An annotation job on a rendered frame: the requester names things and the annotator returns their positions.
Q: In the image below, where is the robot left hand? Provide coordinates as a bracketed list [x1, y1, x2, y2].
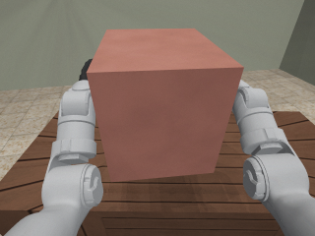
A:
[79, 59, 93, 81]

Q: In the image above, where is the pedestal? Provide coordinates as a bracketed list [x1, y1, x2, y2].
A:
[0, 110, 315, 236]

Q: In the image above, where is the robot right forearm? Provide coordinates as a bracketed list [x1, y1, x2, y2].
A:
[231, 80, 310, 190]

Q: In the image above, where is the robot left forearm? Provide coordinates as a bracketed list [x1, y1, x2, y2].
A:
[41, 80, 96, 205]

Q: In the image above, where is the left robot upper arm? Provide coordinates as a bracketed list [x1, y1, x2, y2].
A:
[4, 163, 103, 236]

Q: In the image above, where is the right robot upper arm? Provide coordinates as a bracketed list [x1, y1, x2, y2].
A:
[243, 152, 315, 236]

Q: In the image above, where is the carton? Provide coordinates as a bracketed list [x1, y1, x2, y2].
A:
[86, 29, 244, 182]

